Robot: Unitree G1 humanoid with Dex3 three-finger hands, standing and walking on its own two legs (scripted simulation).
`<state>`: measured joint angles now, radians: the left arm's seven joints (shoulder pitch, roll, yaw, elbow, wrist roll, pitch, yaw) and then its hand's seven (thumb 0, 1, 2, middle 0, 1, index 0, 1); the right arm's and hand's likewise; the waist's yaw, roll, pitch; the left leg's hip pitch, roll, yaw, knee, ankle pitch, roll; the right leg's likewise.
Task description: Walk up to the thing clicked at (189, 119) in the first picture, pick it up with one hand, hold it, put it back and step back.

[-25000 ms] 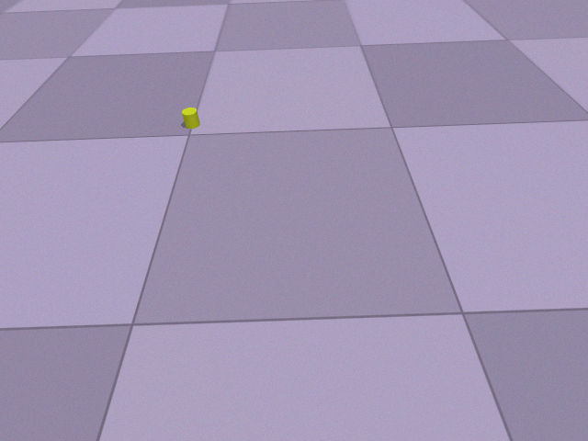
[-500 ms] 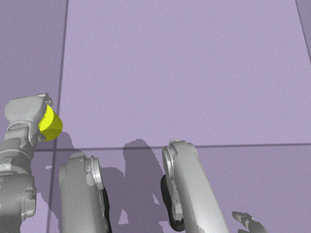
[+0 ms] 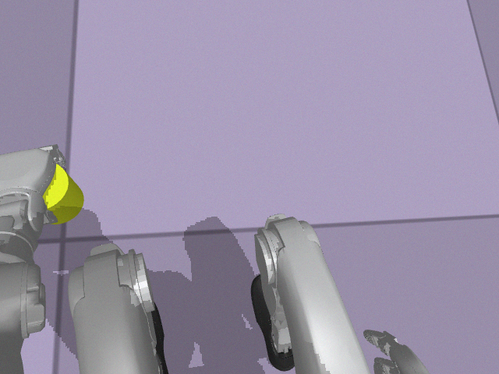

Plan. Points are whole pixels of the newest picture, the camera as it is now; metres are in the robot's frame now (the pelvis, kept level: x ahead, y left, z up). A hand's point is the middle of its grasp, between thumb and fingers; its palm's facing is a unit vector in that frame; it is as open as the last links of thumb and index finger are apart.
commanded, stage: lower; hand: left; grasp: from above
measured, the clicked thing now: (49, 185) +0.45 +0.29 -0.24
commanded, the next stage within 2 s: rest in 0.02 s
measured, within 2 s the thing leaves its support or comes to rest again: rests again in 0.44 s
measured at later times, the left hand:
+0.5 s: hand (51, 194) +0.43 +0.29 -0.24, palm faces -0.46 -0.10 -0.88, open 11.0 cm
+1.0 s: hand (49, 196) +0.43 +0.30 -0.25, palm faces -0.44 -0.11 -0.89, open 11.8 cm
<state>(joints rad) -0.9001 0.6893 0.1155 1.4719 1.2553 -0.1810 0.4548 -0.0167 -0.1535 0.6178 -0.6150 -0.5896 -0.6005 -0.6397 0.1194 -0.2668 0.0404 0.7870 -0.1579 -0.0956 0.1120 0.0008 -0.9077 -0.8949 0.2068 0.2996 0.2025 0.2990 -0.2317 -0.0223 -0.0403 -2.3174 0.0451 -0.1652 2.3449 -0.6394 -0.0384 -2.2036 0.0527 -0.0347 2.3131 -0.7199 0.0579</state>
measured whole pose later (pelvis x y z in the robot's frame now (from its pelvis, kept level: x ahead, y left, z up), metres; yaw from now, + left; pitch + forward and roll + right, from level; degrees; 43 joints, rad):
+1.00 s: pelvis +0.00 +0.00 -0.04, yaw -4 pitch +28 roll -10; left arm -0.90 0.82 0.17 1.61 1.29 -0.25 0.57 -0.01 -0.23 0.75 -0.49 -0.70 -0.48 -0.73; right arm 0.10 -0.29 0.13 0.78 -0.21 -0.14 0.18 0.00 -0.89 -0.89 0.21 0.30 0.20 0.30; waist -0.27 -0.08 0.05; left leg -2.37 0.04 -0.25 2.51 -0.66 -0.05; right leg -2.24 0.09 -0.09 2.43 -0.71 0.07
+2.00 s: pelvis +0.00 +0.01 -0.03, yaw -4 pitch +30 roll -10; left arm -0.81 0.78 0.18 1.38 1.24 -0.19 0.54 0.00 -0.57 0.94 -0.07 -1.02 -0.09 -1.00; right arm 0.12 -0.29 0.10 0.77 -0.20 -0.14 0.21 0.00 -0.90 -0.89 0.21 0.30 0.20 0.30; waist -0.25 -0.05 0.02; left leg -2.36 0.04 -0.24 2.49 -0.67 -0.04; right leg -2.22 0.08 -0.09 2.40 -0.72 0.07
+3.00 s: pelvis -0.01 +0.01 +0.01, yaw +0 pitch +34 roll -8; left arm -0.96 0.69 0.07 1.37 1.14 -0.09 0.35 0.00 -0.37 0.92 -0.17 -0.84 -0.16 -0.84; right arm 0.20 -0.23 0.05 0.78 -0.12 -0.04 0.11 0.00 -0.90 -0.89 0.21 0.30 0.20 0.30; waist -0.21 0.05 -0.10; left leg -2.30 0.04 -0.15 2.31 -0.61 -0.02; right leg -2.18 0.05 -0.03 2.26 -0.69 0.07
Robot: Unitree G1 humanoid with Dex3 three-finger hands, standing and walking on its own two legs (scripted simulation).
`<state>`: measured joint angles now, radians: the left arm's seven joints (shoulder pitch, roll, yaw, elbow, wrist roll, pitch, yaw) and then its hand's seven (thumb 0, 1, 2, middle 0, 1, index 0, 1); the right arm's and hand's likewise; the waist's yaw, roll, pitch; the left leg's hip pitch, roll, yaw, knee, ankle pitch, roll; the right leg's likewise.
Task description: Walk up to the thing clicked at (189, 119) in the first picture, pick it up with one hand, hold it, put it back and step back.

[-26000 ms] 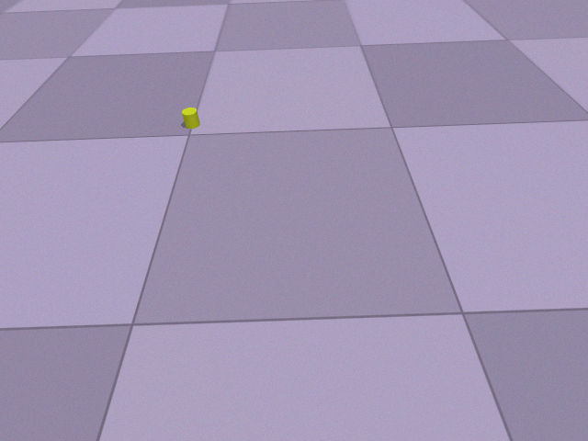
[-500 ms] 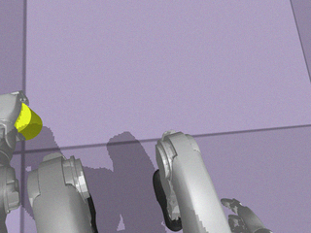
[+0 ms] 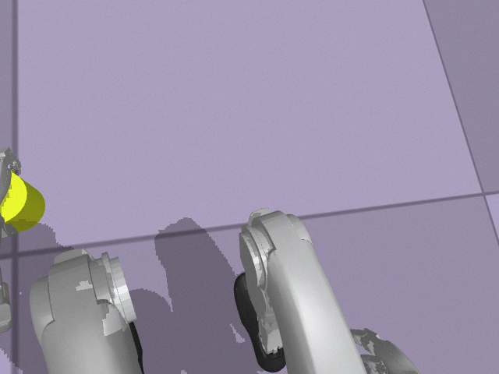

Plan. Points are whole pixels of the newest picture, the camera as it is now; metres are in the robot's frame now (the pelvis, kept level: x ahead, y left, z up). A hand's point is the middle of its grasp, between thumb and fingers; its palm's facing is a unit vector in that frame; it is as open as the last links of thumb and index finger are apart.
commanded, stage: open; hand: left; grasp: from above
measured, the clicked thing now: (5, 193) +0.44 +0.33 -0.25
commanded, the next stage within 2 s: withdraw in 0.64 s
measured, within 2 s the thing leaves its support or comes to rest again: neither
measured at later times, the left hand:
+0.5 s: hand out of the picture +0.42 +0.33 -0.20, palm faces -0.44 -0.15 -0.89, open 14.3 cm
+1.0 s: hand out of the picture +0.43 +0.33 -0.18, palm faces -0.33 -0.11 -0.94, open 14.4 cm
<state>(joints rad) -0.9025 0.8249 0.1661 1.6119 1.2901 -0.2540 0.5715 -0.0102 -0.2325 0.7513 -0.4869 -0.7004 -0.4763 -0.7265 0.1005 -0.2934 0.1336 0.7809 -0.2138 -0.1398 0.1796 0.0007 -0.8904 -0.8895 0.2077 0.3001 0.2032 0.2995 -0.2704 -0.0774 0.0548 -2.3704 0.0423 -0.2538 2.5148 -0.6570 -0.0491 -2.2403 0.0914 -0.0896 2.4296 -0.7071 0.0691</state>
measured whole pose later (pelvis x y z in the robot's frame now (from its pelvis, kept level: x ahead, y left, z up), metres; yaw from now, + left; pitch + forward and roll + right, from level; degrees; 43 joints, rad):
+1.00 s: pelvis +0.00 +0.00 +0.01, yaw +0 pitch +30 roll -10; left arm -0.81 0.78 0.18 1.38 1.24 -0.19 0.54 0.00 -0.57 0.94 -0.07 -1.02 -0.09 -1.00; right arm 0.12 -0.29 0.10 0.77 -0.20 -0.14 0.21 0.00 -0.90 -0.89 0.21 0.30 0.20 0.30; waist -0.25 -0.05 0.02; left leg -2.36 0.04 -0.24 2.49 -0.67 -0.04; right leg -2.22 0.08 -0.09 2.40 -0.72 0.07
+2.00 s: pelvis -0.01 +0.00 +0.05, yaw +4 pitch +34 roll -8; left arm -0.96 0.69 0.07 1.37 1.14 -0.09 0.35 0.00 -0.37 0.92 -0.17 -0.84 -0.16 -0.84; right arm 0.20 -0.23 0.05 0.78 -0.12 -0.04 0.11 0.00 -0.90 -0.89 0.21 0.30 0.20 0.30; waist -0.21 0.05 -0.10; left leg -2.30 0.04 -0.15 2.31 -0.61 -0.02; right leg -2.18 0.05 -0.03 2.26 -0.69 0.07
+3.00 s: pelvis +0.07 +0.01 +0.40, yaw +13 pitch +13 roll -3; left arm 0.42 0.22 0.04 -0.07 -0.07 0.46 0.08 0.01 0.90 0.89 -0.20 -0.29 -0.20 -0.30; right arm 0.32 -0.20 0.05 0.54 0.04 -0.15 -0.17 0.01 -0.90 -0.90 0.21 0.30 0.20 0.30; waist -0.06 0.06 -0.19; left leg -0.85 0.05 -0.06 1.10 -0.48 -0.02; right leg -0.75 -0.01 -0.04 1.03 -0.51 0.03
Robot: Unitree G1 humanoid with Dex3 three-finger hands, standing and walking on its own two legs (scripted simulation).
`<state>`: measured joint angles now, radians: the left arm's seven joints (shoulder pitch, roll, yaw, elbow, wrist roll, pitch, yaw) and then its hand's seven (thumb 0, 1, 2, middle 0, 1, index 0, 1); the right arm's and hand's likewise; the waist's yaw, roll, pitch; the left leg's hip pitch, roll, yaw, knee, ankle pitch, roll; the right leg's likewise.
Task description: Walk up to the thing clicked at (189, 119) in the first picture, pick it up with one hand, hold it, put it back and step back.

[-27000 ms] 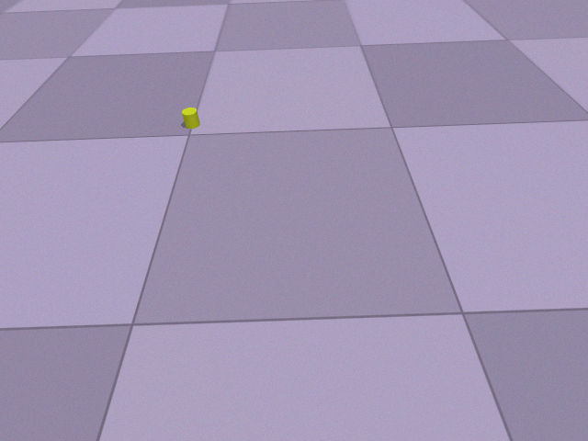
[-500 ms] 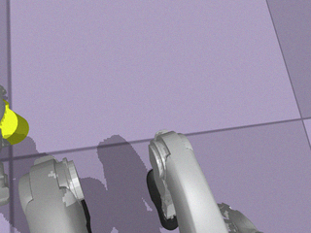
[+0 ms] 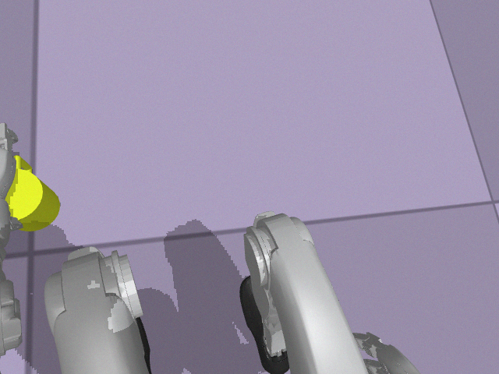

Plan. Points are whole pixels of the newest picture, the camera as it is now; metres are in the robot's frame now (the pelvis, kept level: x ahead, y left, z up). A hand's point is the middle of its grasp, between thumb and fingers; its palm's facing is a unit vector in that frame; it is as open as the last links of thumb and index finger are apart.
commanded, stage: withdraw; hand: left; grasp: from above
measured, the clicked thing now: (22, 192) +0.44 +0.32 -0.26
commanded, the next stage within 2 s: home in 0.70 s
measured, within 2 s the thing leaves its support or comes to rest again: neither
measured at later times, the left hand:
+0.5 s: hand out of the picture +0.38 +0.33 -0.05, palm faces -0.53 -0.14 -0.84, open 14.1 cm
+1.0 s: hand out of the picture +0.44 +0.33 -0.08, palm faces -0.35 -0.11 -0.93, open 13.5 cm
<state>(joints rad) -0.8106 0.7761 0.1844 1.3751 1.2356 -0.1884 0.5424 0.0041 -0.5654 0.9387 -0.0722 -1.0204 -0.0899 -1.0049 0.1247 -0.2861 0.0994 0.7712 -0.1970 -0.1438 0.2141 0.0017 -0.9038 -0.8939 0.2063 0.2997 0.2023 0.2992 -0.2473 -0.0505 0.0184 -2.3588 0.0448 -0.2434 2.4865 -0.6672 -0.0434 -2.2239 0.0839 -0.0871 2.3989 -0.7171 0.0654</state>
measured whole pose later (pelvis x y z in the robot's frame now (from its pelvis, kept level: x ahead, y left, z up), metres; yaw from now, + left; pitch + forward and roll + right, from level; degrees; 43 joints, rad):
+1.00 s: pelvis -0.01 +0.00 +0.04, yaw +4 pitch +34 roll -8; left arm -0.96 0.69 0.07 1.37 1.14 -0.09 0.35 0.00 -0.37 0.92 -0.17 -0.84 -0.16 -0.84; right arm 0.20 -0.23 0.05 0.78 -0.12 -0.04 0.11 0.00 -0.90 -0.89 0.21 0.30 0.20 0.30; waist -0.21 0.05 -0.10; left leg -2.30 0.04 -0.15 2.31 -0.61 -0.02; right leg -2.18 0.05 -0.03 2.26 -0.69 0.07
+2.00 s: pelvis +0.07 +0.01 +0.39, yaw +13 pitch +13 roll -3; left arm 0.42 0.22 0.04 -0.07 -0.07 0.46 0.08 0.01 0.90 0.89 -0.20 -0.29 -0.20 -0.30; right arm 0.32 -0.20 0.05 0.54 0.04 -0.15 -0.17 0.01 -0.90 -0.90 0.21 0.30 0.20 0.30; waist -0.06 0.06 -0.19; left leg -0.85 0.05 -0.06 1.10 -0.48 -0.02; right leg -0.75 -0.01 -0.04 1.03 -0.51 0.03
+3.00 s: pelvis +0.07 +0.01 +0.41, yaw +13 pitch +9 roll -2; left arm 0.49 0.22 0.03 -0.12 -0.05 0.45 0.02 0.01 0.79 0.82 -0.19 -0.27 -0.19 -0.28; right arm 0.30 -0.22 0.02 0.55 0.01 -0.25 -0.19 0.01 -0.90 -0.90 0.21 0.30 0.20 0.30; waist -0.03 0.05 -0.16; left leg -0.71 0.05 -0.06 1.00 -0.45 -0.02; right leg -0.61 -0.01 -0.04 0.94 -0.49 0.03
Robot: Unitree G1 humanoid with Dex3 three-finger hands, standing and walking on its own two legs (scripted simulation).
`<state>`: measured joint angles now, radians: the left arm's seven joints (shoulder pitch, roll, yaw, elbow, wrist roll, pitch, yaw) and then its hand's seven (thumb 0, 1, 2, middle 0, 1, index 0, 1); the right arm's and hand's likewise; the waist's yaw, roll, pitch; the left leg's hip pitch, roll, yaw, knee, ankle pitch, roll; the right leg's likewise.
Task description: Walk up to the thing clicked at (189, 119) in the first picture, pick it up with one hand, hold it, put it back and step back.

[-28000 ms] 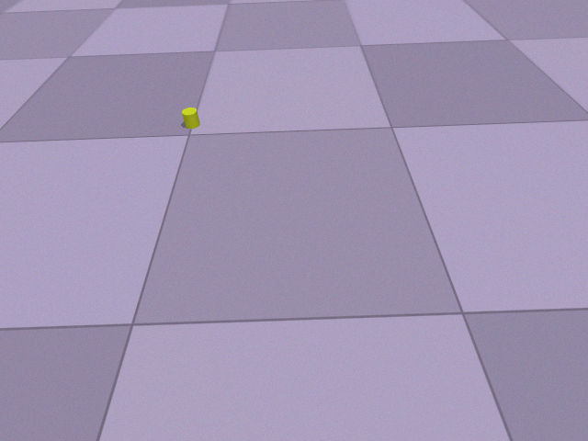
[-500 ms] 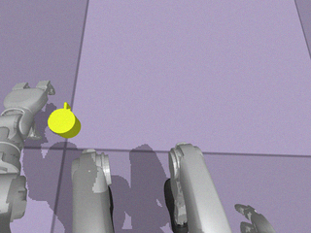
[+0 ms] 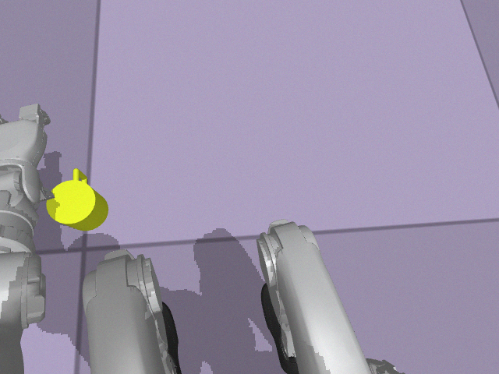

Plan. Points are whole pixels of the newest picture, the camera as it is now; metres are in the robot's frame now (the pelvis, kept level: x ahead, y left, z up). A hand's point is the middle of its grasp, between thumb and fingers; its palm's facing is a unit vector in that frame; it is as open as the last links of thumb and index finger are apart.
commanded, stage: home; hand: left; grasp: from above
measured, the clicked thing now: (80, 199) +0.47 +0.29 -0.30
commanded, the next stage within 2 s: none
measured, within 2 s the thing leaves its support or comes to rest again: neither
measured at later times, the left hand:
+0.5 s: hand out of the picture +0.30 +0.26 +0.08, palm faces -0.15 -0.77 -0.62, open 7.8 cm
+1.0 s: hand out of the picture +0.23 +0.21 +0.29, palm faces +0.22 -0.95 -0.22, open 7.4 cm
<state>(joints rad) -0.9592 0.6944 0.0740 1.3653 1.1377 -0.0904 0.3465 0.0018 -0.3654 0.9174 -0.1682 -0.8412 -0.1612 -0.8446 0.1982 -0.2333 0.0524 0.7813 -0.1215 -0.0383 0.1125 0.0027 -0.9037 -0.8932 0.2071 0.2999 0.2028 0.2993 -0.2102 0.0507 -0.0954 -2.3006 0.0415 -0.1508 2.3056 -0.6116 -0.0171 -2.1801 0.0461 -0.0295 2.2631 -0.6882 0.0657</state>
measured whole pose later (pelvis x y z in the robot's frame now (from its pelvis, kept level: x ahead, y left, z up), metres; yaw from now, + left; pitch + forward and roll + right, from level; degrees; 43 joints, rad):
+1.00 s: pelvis +0.08 +0.01 +0.35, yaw +9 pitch +13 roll -3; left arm 0.42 0.22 0.04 -0.07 -0.07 0.46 0.08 0.01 0.90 0.89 -0.20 -0.29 -0.20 -0.30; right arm 0.32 -0.20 0.05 0.54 0.04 -0.15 -0.17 0.01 -0.90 -0.90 0.21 0.30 0.20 0.30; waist -0.06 0.06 -0.19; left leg -0.85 0.05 -0.06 1.10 -0.48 -0.02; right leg -0.75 -0.01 -0.04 1.03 -0.51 0.03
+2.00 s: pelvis +0.09 +0.00 +0.36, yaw +9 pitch +9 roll -2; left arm 0.49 0.22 0.03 -0.12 -0.05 0.45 0.02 0.01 0.79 0.82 -0.19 -0.27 -0.19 -0.28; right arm 0.30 -0.22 0.02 0.55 0.01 -0.25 -0.19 0.01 -0.90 -0.90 0.21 0.30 0.20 0.30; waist -0.03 0.05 -0.16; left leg -0.71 0.05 -0.06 1.00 -0.45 -0.02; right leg -0.61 -0.01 -0.04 0.94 -0.49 0.03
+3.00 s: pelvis +0.09 +0.00 +0.36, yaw +9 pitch +9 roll -3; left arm 0.50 0.23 0.02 -0.14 -0.06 0.46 0.02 0.01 0.91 0.89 -0.20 -0.29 -0.20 -0.30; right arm 0.30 -0.22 0.02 0.54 0.01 -0.24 -0.19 0.01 -0.90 -0.90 0.21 0.30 0.20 0.30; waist -0.03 0.05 -0.16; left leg -0.72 0.05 -0.06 1.01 -0.46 -0.02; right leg -0.62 -0.01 -0.04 0.96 -0.50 0.03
